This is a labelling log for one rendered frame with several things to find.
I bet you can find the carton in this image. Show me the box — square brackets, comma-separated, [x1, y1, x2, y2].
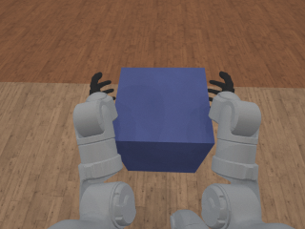
[112, 67, 215, 174]

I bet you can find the left robot hand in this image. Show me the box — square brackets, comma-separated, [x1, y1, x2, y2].
[89, 72, 116, 100]

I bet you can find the robot right forearm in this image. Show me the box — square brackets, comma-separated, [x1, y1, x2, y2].
[208, 91, 262, 212]

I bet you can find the robot left forearm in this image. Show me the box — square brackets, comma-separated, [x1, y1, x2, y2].
[72, 92, 123, 213]

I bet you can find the left robot upper arm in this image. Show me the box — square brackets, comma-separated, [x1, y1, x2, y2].
[47, 181, 136, 229]

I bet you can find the robot right thigh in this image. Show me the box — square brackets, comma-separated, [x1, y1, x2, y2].
[170, 209, 210, 229]

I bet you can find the right robot upper arm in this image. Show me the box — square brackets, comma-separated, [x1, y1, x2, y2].
[201, 183, 295, 229]

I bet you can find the right robot hand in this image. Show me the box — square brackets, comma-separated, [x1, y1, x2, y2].
[208, 71, 234, 108]

